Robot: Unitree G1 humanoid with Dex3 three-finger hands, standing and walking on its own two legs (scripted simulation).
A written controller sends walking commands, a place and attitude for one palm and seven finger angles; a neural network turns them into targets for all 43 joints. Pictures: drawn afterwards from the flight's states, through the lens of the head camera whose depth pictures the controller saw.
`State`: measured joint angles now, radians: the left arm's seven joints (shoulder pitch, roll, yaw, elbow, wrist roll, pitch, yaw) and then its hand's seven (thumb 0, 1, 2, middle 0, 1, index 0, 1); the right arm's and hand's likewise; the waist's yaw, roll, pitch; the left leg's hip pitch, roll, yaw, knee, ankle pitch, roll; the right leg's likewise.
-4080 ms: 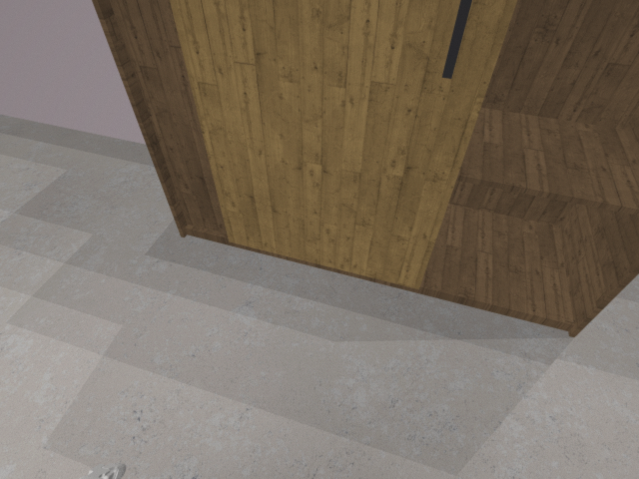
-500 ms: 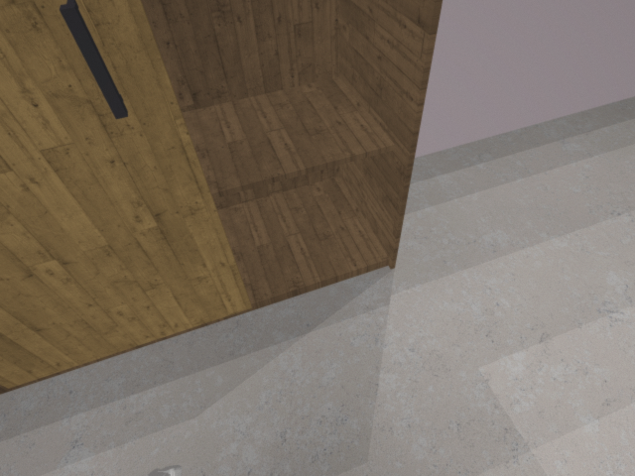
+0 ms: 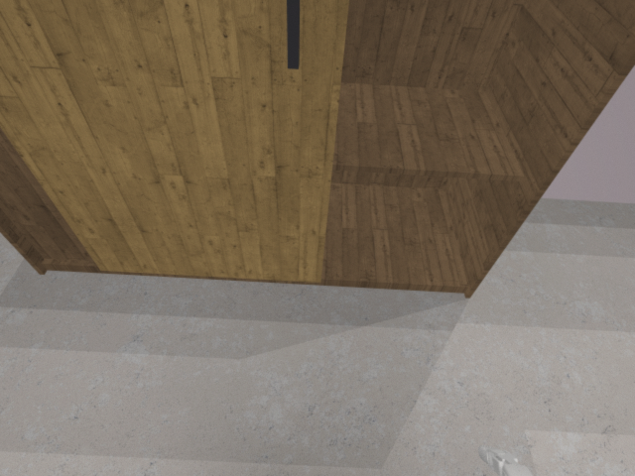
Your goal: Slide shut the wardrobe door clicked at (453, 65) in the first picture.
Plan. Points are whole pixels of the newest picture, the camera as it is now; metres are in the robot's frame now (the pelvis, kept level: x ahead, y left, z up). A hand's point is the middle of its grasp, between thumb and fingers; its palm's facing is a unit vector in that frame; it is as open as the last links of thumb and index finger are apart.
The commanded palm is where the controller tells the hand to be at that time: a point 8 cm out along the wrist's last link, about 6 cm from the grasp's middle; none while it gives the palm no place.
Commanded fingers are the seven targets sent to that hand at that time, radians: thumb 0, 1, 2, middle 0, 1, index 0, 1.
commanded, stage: take the last steps up to it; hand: left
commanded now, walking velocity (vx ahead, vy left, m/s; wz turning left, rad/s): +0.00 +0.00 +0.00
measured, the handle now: (294, 11) +0.79 +0.14 +0.20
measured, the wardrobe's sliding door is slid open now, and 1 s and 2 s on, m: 0.54 0.54 0.54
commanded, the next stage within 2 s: come to a stop and stand still in 1.02 s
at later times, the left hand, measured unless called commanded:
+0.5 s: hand out of the picture +0.13 +0.16 -0.15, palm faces +0.01 -0.98 -0.20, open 7.4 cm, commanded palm none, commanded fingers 0.00 0.90 0.90 -0.20 -0.30 -0.20 -0.30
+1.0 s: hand out of the picture +0.12 +0.14 -0.18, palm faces +0.14 -0.98 -0.12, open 7.4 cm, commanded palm none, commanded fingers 0.00 0.90 0.90 -0.20 -0.30 -0.20 -0.30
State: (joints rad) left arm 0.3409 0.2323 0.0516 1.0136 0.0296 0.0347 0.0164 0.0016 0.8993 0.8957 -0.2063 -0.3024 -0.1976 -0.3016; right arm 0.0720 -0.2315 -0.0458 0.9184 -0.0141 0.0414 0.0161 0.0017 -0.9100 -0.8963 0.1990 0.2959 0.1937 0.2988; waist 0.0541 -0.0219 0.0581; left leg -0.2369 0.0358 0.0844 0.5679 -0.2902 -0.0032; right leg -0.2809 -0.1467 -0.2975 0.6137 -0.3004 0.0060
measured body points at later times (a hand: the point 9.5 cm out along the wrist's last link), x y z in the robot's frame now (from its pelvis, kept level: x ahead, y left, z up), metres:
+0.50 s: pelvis +0.05 -0.02 +0.00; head +0.06 -0.03 +0.45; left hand +0.13 +0.21 -0.14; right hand -0.03 -0.25 -0.15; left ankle -0.01 +0.10 -0.73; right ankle +0.08 -0.13 -0.73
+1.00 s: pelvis +0.23 +0.00 -0.01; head +0.25 +0.02 +0.44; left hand +0.12 +0.20 -0.17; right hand +0.35 -0.22 -0.14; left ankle +0.29 +0.11 -0.73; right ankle +0.10 -0.12 -0.69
